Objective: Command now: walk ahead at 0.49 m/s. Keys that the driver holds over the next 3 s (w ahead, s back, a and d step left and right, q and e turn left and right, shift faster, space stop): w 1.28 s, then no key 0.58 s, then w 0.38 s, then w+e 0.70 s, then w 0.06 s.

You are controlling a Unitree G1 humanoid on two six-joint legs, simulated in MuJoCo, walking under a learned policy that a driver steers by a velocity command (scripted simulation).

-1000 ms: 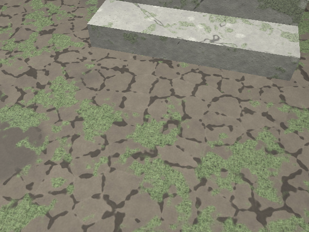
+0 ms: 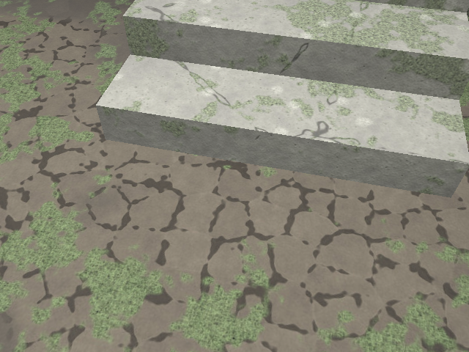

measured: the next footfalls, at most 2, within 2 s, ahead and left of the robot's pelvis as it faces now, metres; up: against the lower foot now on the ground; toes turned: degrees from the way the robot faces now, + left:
right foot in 0.30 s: +0.34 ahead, -0.17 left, +0.00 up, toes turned -2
left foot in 0.86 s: +0.66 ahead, +0.07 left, +0.00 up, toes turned +4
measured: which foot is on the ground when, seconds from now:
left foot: down 0.00-0.32, up 0.34-0.84, down 0.86-1.00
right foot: up 0.00-0.28, down 0.30-0.88, up 0.90-1.00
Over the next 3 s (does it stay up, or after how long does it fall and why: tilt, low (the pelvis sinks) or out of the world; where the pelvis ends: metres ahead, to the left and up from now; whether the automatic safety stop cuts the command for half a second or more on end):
stays up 1.16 -0.08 0.01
